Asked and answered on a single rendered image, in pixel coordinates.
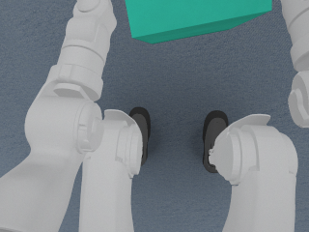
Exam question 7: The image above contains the left robot thigh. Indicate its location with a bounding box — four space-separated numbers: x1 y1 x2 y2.
78 119 143 232

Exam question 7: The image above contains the robot right foot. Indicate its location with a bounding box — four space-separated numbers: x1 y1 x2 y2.
202 110 229 173

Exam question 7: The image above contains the robot left forearm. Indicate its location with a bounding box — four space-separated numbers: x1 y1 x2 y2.
24 0 117 139

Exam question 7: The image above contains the left robot upper arm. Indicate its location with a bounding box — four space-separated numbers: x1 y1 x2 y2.
0 95 104 232

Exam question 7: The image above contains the carton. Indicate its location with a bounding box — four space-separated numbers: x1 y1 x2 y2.
125 0 272 44

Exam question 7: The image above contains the right robot upper arm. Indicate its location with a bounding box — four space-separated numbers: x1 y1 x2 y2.
288 67 309 129

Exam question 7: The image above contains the robot right forearm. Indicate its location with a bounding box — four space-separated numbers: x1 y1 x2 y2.
280 0 309 72

